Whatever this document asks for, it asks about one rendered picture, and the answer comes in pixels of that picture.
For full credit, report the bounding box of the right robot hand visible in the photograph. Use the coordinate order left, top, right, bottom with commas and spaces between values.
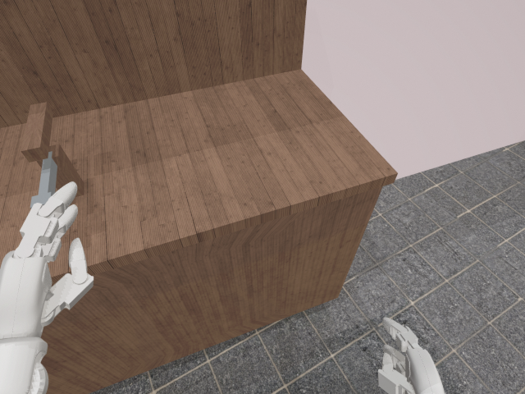
378, 318, 445, 394

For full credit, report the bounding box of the left robot forearm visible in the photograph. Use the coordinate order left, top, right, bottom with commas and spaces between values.
0, 337, 48, 394

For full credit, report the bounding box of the tap lever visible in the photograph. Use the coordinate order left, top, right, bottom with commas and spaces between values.
30, 151, 57, 208

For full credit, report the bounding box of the counter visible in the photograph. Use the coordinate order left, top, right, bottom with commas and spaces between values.
0, 0, 398, 394

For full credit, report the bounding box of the left robot hand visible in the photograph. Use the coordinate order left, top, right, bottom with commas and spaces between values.
0, 181, 94, 340

